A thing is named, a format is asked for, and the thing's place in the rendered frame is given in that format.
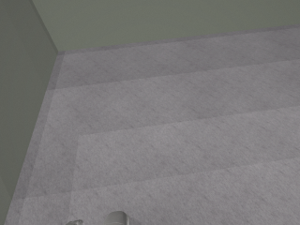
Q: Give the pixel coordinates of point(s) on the robot left thigh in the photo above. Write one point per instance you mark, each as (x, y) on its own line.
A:
(117, 218)

